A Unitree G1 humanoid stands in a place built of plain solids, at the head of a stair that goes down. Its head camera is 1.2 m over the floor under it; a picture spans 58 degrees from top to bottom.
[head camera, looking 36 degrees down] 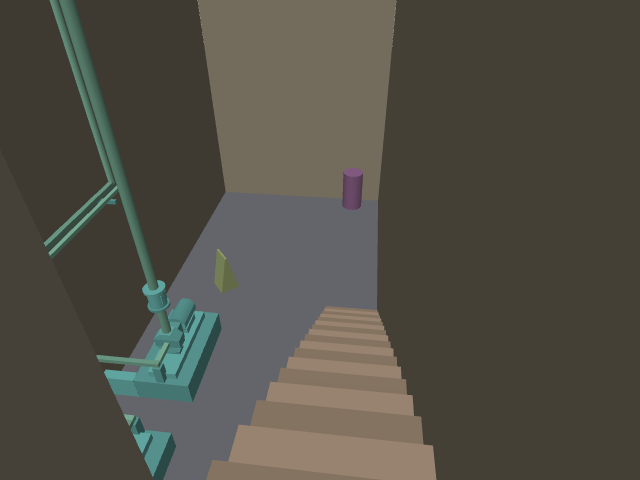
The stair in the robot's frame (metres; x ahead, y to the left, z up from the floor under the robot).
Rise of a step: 0.19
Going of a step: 0.24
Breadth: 0.75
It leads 6 degrees to the right of straight ahead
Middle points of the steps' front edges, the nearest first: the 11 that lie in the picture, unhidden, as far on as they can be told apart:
0.91 -0.05 -0.39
1.14 -0.08 -0.58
1.38 -0.11 -0.77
1.62 -0.13 -0.96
1.86 -0.16 -1.16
2.10 -0.19 -1.35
2.34 -0.22 -1.54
2.58 -0.24 -1.74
2.82 -0.27 -1.93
3.05 -0.30 -2.12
3.29 -0.32 -2.31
